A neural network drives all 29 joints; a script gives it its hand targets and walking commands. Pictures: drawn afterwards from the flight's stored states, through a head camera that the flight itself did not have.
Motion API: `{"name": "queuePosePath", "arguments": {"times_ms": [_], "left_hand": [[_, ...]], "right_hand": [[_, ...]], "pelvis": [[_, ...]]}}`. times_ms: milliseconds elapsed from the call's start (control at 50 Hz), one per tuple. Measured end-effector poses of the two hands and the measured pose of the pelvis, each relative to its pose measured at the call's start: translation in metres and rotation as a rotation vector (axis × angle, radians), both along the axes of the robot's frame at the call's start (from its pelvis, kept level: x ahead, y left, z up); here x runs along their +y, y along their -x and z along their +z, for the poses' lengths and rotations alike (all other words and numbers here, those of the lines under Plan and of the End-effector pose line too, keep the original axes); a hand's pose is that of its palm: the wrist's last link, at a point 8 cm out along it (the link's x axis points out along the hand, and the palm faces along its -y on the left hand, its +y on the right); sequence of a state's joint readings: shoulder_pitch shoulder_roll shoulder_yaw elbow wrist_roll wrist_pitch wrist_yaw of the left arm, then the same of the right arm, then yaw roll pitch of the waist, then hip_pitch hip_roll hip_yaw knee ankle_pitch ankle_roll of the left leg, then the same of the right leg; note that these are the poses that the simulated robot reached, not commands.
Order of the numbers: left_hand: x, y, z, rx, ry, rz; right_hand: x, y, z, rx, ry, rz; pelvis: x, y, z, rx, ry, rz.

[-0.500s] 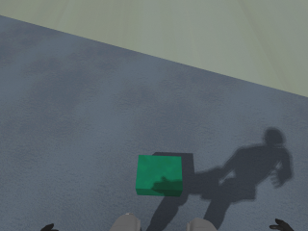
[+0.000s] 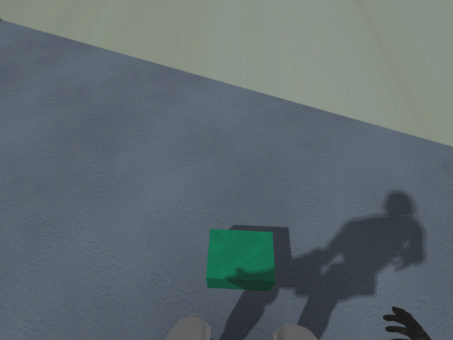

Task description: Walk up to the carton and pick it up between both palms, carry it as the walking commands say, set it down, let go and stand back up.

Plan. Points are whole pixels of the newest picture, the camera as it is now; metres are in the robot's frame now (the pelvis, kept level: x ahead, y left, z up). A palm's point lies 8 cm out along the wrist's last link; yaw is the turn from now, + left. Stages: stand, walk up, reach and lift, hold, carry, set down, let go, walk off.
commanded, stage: walk up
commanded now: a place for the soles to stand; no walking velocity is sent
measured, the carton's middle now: (240, 259) +0.46 -0.04 -0.66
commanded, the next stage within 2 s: reach and lift in 0.36 s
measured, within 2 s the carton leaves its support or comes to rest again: neither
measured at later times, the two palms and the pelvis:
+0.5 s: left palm out of the picture +0.12 +0.29 -0.10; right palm out of the picture +0.13 -0.30 -0.09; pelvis -0.01 +0.00 +0.00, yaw +0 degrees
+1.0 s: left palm (116, 288) +0.23 +0.25 -0.14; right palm (372, 276) +0.25 -0.28 -0.12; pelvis +0.00 -0.01 -0.02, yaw -1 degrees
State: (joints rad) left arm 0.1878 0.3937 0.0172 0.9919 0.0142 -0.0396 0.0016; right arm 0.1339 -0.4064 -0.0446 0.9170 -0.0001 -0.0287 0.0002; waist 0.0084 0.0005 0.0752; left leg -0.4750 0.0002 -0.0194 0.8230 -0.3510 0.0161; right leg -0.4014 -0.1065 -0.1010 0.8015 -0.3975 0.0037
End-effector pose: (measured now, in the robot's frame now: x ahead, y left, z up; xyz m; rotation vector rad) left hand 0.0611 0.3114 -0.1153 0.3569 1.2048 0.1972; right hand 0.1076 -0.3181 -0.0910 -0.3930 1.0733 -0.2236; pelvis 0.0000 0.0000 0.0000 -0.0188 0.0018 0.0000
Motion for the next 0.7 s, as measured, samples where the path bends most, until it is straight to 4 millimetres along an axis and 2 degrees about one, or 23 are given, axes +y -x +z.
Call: {"name": "queuePosePath", "arguments": {"times_ms": [380,540,600,700], "left_hand": [[-0.004,-0.003,0.002,-0.011,0.002,0.003],[-0.03,-0.076,0.022,-0.2,0.041,-0.055],[-0.035,-0.089,0.022,-0.204,0.056,-0.057],[-0.041,-0.098,0.016,-0.168,0.065,-0.053]], "right_hand": [[-0.001,0.001,0.0,-0.002,-0.009,-0.005],[0.018,-0.03,0.001,-0.014,-0.073,-0.005],[0.019,-0.044,0.003,-0.025,-0.073,0.005],[0.021,-0.066,0.0,-0.031,-0.082,0.015]], "pelvis": [[-0.002,0.0,0.0,0.0,-0.003,0.0],[-0.001,0.011,0.0,-0.016,0.004,0.001],[-0.002,0.008,0.0,-0.012,0.003,0.001],[-0.005,-0.001,0.0,0.006,0.0,-0.001]]}}
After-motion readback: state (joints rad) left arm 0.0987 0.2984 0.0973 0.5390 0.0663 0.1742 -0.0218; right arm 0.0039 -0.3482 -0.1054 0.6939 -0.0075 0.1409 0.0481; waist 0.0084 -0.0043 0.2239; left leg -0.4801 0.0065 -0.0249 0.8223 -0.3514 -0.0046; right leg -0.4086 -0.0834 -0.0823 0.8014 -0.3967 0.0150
